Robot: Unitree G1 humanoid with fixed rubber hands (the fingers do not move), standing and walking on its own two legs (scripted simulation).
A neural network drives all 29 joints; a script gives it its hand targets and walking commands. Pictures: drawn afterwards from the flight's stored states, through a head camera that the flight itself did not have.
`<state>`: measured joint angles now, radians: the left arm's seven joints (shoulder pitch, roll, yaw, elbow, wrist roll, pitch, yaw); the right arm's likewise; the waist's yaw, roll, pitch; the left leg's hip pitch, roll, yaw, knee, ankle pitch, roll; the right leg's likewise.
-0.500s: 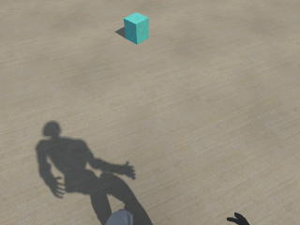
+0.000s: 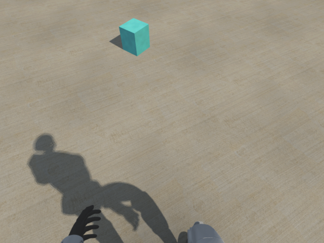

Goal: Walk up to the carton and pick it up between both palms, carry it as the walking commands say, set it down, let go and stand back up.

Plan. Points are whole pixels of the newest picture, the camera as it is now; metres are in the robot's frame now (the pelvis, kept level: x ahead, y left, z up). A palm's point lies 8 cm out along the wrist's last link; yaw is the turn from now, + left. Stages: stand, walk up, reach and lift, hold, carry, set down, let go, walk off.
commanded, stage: walk up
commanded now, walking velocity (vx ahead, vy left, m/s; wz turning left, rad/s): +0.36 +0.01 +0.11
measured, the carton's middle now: (135, 37) +2.00 +0.11 -0.65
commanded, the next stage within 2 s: none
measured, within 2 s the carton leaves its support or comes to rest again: neither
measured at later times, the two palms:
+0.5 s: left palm out of the picture +0.13 +0.19 -0.13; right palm (235, 161) +0.35 -0.25 -0.13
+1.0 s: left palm (124, 98) +0.64 +0.11 -0.11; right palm (236, 193) +0.25 -0.23 -0.14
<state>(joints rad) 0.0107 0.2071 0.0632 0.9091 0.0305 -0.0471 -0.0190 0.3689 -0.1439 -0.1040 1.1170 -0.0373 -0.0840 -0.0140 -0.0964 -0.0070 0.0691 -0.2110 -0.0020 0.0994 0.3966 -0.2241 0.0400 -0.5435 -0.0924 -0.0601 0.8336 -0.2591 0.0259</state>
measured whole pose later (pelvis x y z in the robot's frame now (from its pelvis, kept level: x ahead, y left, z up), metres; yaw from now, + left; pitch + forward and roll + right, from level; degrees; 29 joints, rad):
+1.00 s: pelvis +0.39 -0.03 -0.01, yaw -16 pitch +2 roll +0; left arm -0.03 0.17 0.06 0.82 0.04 0.00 -0.04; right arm 0.43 -0.18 -0.08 1.02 -0.02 -0.10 0.01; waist -0.10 0.01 0.08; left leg -0.16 0.14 0.34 0.46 -0.30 -0.03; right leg -0.51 -0.06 -0.11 0.69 -0.24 -0.02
